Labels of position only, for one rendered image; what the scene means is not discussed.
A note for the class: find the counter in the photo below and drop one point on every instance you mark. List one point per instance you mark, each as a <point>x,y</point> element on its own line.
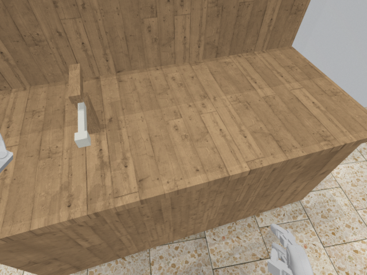
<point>200,113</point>

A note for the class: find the robot left hand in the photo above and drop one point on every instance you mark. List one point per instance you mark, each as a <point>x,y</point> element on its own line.
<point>5,156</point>

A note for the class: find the tap lever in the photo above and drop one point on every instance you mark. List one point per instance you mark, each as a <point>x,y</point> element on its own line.
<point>82,138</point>

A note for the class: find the robot right hand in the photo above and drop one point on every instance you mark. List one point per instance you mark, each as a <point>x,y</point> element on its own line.
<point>294,260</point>

